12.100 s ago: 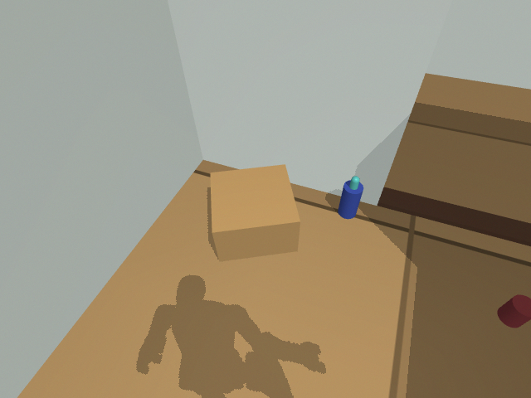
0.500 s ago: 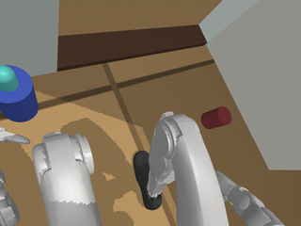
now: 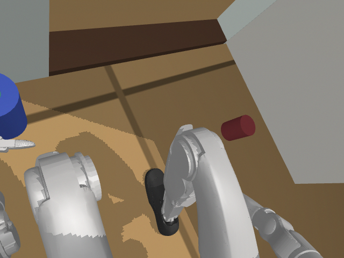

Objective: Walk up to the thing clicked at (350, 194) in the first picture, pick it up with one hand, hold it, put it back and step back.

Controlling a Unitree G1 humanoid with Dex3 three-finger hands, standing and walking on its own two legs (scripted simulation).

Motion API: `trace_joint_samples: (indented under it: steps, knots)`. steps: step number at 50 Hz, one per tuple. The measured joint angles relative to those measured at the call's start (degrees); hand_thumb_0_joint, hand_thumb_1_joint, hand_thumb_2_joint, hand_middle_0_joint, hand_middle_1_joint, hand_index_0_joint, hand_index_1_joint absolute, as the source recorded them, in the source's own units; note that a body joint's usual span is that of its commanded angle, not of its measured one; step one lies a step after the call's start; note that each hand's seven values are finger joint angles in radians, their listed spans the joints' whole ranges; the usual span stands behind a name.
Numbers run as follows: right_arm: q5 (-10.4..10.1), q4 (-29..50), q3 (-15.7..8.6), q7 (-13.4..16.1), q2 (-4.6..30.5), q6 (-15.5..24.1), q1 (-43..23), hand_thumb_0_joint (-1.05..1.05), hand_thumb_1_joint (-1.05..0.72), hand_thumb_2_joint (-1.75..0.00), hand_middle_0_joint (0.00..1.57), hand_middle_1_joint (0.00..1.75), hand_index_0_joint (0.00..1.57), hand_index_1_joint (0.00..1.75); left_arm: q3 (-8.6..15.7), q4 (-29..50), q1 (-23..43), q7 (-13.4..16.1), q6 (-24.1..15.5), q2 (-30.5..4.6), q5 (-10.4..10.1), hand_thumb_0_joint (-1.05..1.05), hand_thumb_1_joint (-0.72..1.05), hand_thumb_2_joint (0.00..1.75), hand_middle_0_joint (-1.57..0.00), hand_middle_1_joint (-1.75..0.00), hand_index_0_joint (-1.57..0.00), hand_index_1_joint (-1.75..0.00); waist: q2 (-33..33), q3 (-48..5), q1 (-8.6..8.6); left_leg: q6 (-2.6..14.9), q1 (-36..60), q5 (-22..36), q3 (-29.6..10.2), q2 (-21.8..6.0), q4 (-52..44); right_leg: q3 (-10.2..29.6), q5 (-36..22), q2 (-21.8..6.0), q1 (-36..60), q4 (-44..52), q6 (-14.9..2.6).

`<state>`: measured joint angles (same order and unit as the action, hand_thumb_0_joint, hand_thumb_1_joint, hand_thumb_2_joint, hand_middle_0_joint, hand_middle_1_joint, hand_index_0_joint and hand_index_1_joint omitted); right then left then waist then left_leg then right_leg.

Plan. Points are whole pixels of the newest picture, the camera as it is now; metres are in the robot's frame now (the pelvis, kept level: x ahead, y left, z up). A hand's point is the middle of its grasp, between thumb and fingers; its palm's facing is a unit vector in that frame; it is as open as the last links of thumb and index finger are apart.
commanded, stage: close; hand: left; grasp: from the side
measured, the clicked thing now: out of the picture +0.45 +0.27 -0.16
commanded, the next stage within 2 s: settle in 0.58 s
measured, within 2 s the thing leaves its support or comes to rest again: leaves its support in 1.06 s
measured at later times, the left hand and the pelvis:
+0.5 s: hand out of the picture +0.43 +0.27 -0.16, palm faces +0.35 -0.94 -0.01, open 11.7 cm; pelvis +0.00 +0.00 +0.00, yaw -1 degrees
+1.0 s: hand out of the picture +0.44 +0.28 -0.15, palm faces +0.35 -0.94 -0.02, open 11.8 cm; pelvis +0.00 +0.00 +0.01, yaw -1 degrees
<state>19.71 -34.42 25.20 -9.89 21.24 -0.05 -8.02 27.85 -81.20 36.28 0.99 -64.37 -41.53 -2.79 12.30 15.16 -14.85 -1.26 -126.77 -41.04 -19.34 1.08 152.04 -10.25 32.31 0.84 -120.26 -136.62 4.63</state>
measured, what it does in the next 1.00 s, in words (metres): stands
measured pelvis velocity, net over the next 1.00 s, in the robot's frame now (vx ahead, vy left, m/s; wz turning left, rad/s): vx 0.00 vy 0.00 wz -0.01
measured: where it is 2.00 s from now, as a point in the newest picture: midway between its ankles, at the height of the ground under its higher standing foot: (123, 236)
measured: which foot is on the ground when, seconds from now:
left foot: down 0.00-1.00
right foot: down 0.00-1.00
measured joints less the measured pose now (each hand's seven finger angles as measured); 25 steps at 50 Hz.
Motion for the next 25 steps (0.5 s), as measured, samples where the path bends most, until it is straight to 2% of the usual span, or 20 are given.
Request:
trace_joint_samples:
  steps: [17,21,25]
  knots:
    - [0.2,0.8,1.4,0.2,0.1,-0.9,-0.1,0.0,-0.89,-0.9,0.2,0.3,0.21,0.3,0.0,-2.3,1.7,1.2,-0.8,-2.1,1.1,-0.01,-0.09,0.39,-0.37,-0.34,-0.35,-0.35,0.7,0.8,-0.69,0.24,0.2,0.0,-0.5,-0.5,0.0,-0.5,-0.6,0.5,0.3,0.6,-0.08]
    - [0.2,0.8,1.9,0.3,0.2,-1.1,0.1,0.0,-0.89,-0.9,0.2,0.3,0.21,0.3,0.1,-2.9,1.9,1.2,-1.1,-2.1,1.4,-0.02,-0.04,0.46,-0.45,-0.42,-0.43,-0.43,0.8,0.8,-0.86,0.34,0.2,0.0,-0.6,-0.5,-0.1,-0.6,-0.6,0.6,0.4,0.8,0.01]
    - [0.3,1.0,2.0,0.5,0.2,-1.2,0.2,0.0,-0.89,-0.9,0.2,0.3,0.21,0.3,0.8,-3.5,2.4,1.8,-1.1,-2.5,1.6,-0.02,-0.08,0.49,-0.5,-0.51,-0.5,-0.52,1.0,1.1,-1.03,0.42,0.4,0.0,-0.6,-0.7,-0.2,-0.6,-0.8,0.7,0.5,1.1,-0.08]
